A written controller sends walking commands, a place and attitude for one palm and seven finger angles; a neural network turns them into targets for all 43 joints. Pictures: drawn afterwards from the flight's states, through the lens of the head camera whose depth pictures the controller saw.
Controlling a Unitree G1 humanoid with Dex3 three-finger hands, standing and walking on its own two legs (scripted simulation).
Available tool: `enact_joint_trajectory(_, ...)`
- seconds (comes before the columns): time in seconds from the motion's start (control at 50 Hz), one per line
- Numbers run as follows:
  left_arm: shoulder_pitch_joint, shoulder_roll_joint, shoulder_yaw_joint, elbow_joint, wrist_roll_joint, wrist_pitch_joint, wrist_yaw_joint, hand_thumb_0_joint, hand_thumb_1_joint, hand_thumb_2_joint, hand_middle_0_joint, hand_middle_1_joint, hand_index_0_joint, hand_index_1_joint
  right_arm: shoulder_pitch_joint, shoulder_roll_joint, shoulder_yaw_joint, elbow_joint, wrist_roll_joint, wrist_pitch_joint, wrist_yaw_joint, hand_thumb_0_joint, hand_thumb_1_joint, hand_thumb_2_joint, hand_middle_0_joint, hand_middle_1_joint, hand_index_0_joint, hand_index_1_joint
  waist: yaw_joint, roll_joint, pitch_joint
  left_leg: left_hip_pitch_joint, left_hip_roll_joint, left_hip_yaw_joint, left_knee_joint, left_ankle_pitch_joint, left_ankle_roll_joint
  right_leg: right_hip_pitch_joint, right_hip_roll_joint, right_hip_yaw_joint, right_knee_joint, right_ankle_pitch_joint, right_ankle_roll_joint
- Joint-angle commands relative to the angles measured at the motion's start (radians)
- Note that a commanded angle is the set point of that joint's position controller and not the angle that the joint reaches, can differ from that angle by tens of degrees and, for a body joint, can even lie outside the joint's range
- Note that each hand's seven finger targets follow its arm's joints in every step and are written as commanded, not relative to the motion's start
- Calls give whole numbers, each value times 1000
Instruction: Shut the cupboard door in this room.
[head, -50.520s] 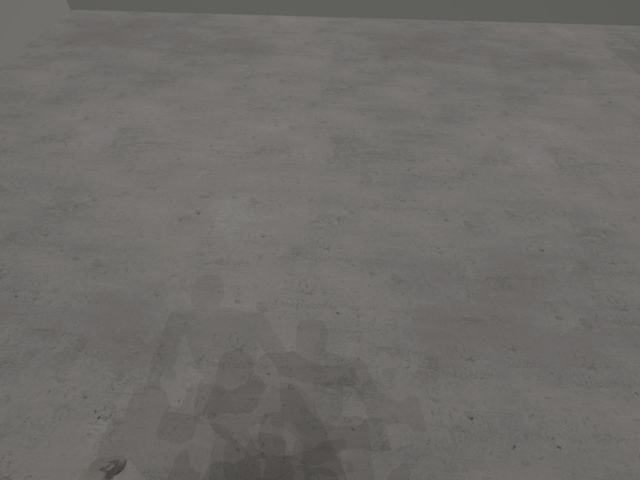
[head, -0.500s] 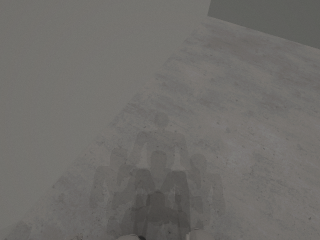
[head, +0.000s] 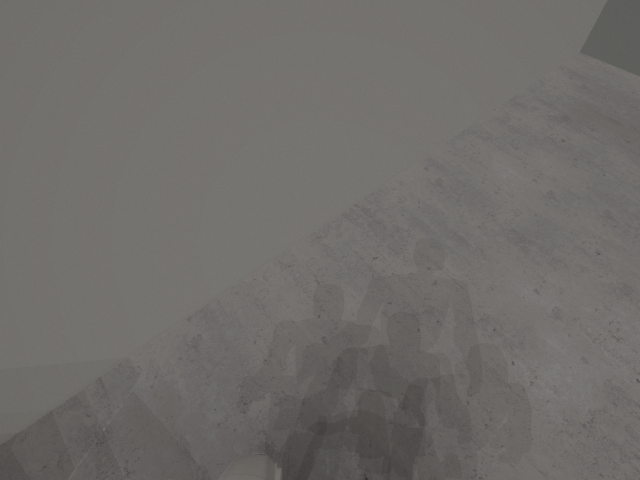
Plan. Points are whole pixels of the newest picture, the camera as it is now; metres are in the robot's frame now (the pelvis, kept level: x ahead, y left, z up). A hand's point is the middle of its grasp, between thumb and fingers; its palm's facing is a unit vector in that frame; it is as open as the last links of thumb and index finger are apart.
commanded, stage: turn to face it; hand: left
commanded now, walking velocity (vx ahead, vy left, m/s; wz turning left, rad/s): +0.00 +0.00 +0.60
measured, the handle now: out of the picture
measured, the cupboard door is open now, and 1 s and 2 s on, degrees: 100 100 100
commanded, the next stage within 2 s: none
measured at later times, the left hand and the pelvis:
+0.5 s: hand out of the picture +0.05 +0.26 -0.15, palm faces +0.30 -0.92 -0.27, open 7.4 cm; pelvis +0.00 +0.02 +0.00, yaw +17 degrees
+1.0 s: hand out of the picture -0.12 +0.24 -0.19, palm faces +0.62 -0.75 -0.24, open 7.4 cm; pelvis -0.02 +0.04 -0.02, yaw +37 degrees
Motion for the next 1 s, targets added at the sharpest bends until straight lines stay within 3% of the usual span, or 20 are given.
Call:
enact_joint_trajectory(0.0, 75, 259, 82, -36, 6, -8, 8, 0, 900, 900, -200, -300, -200, -300, -90, -28, 11, -123, 7, -48, 6, 0, -900, -900, 200, 300, 200, 300, 63, -230, -151, 15, -14, 67, -210, -6, 12, 176, -234, 124, -89, 546, -108)
enact_joint_trajectory(0.06, 51, 253, 86, -30, -6, 0, 1, 0, 900, 900, -200, -300, -200, -300, 6, -79, -3, -105, 2, -64, 5, 0, -900, -900, 200, 300, 200, 300, 1, -112, -206, 293, -3, 66, -530, 261, 37, 45, -195, 35, 119, 424, -13)
enact_joint_trajectory(0.1, -15, 141, 52, -99, -10, 7, -9, 0, 900, 900, -200, -300, -200, -300, 142, -279, -51, -81, 3, -70, -9, 0, -900, -900, 200, 300, 200, 300, -85, 340, -249, 524, 408, -403, -561, 904, 264, -393, 7, 39, 509, -397, 101)
enact_joint_trajectory(0.14, -107, 154, 57, -89, -11, 22, 5, 0, 900, 900, -200, -300, -200, -300, 115, -233, -44, -63, -2, -69, -31, 0, -900, -900, 200, 300, 200, 300, -84, 291, -191, 395, 335, -363, -558, 715, 290, -417, 7, 176, 622, -313, 90)
enact_joint_trajectory(0.18, -74, 161, 62, -50, -10, 21, -12, 0, 900, 900, -200, -300, -200, -300, 1, -177, -22, -96, -7, -73, -35, 0, -900, -900, 200, 300, 200, 300, -25, 183, -132, 295, 235, -269, -572, 590, 240, -375, 17, 193, 616, -169, 94)
enact_joint_trajectory(0.24, -28, 160, 62, -34, -10, 26, -14, 0, 900, 900, -200, -300, -200, -300, -20, -162, -17, -108, -3, -78, -32, 0, -900, -900, 200, 300, 200, 300, -4, 162, -138, 288, 184, -230, -586, 539, 222, -335, 40, 193, 556, -103, 102)
enact_joint_trajectory(0.38, -96, 151, 53, -81, -14, 21, -8, 0, 900, 900, -200, -300, -200, -300, 23, -168, -30, -107, -8, -69, -29, 0, -900, -900, 200, 300, 200, 300, -27, 172, -141, 285, 179, -362, -570, 502, 251, -282, 88, 206, 356, -139, 99)
enact_joint_trajectory(0.48, 1, 151, 51, -76, -22, 3, -1, 0, 900, 900, -200, -300, -200, -300, -21, -152, -36, -123, -5, -60, -28, 0, -900, -900, 200, 300, 200, 300, 26, 152, -176, 134, 116, -409, -456, 542, 206, 17, 139, 180, -23, 3, 74)
enact_joint_trajectory(0.5, 39, 181, 59, -71, -17, -8, 3, 0, 900, 900, -200, -300, -200, -300, -20, -124, -33, -126, 3, -62, -24, 0, -900, -900, 200, 300, 200, 300, 48, 76, -196, 39, 64, -376, -372, 426, 154, 157, 79, 225, -172, 97, 60)
enact_joint_trajectory(0.52, 61, 268, 77, -75, 0, -18, 12, 0, 900, 900, -200, -300, -200, -300, 8, -59, -25, -139, 12, -66, -16, 0, -900, -900, 200, 300, 200, 300, 53, -193, -223, -153, -65, -202, -164, 106, 70, 299, -183, 472, -253, 145, -27)
enact_joint_trajectory(0.54, 50, 296, 73, -89, -1, -12, 11, 0, 900, 900, -200, -300, -200, -300, -11, -70, -27, -161, 2, -65, -16, 0, -900, -900, 200, 300, 200, 300, 55, -252, -181, -171, -113, -101, 35, -165, 37, 187, -341, 558, -249, 258, -130)
enact_joint_trajectory(0.58, -33, 238, 72, -108, -7, -12, 18, 0, 900, 900, -200, -300, -200, -300, -6, -87, -36, -122, -5, -38, -10, 0, -900, -900, 200, 300, 200, 300, 19, -207, -99, -142, -44, -133, 273, -79, 36, 11, -282, 485, -270, 135, -145)
enact_joint_trajectory(0.64, -88, 178, 55, -120, -3, -19, 16, 0, 900, 900, -200, -300, -200, -300, 31, -59, -25, -81, -7, -29, 6, 0, -900, -900, 200, 300, 200, 300, -13, -167, -72, -142, -14, -81, 315, 60, 8, 21, -178, 256, -222, 243, -102)
enact_joint_trajectory(0.82, 54, 254, 81, -59, 6, -8, 10, 0, 900, 900, -200, -300, -200, -300, -78, -25, 6, -106, 6, -44, 9, 0, -900, -900, 200, 300, 200, 300, 66, -230, -141, -19, -14, 51, -148, -21, 5, 185, -223, 122, -118, 509, -119)
enact_joint_trajectory(0.86, 51, 261, 84, -47, 7, -3, 8, 0, 900, 900, -200, -300, -200, -300, -62, -26, 7, -106, 8, -51, 7, 0, -900, -900, 200, 300, 200, 300, 54, -225, -146, 52, -23, 70, -268, 17, 16, 165, -229, 101, -71, 509, -96)
enact_joint_trajectory(0.9, 26, 262, 88, -52, -6, 3, 4, 0, 900, 900, -200, -300, -200, -300, 29, -66, -2, -89, 3, -63, 7, 0, -900, -900, 200, 300, 200, 300, -5, -136, -196, 254, -19, 72, -495, 235, 33, 63, -205, 30, 75, 393, -25)
enact_joint_trajectory(0.92, 33, 217, 83, -71, -11, 9, -3, 0, 900, 900, -200, -300, -200, -300, 89, -161, -26, -82, -3, -74, 2, 0, -900, -900, 200, 300, 200, 300, -42, 83, -245, 439, 135, -139, -558, 422, 105, -139, -117, -7, 280, 150, 40)
enact_joint_trajectory(0.94, -14, 141, 56, -113, -14, 11, -10, 0, 900, 900, -200, -300, -200, -300, 151, -267, -52, -78, -2, -74, -5, 0, -900, -900, 200, 300, 200, 300, -80, 358, -236, 503, 384, -439, -578, 797, 247, -390, 9, 20, 484, -398, 100)
enact_joint_trajectory(0.96, -92, 161, 48, -117, -2, 28, 7, 0, 900, 900, -200, -300, -200, -300, 199, -255, -50, -46, 3, -71, -18, 0, -900, -900, 200, 300, 200, 300, -107, 324, -238, 456, 386, -431, -569, 788, 278, -397, -1, 153, 577, -389, 86)
enact_joint_trajectory(0.98, -128, 150, 53, -109, -9, 24, 6, 0, 900, 900, -200, -300, -200, -300, 160, -232, -44, -52, 0, -70, -30, 0, -900, -900, 200, 300, 200, 300, -94, 290, -198, 417, 344, -415, -562, 727, 288, -426, 10, 180, 627, -332, 85)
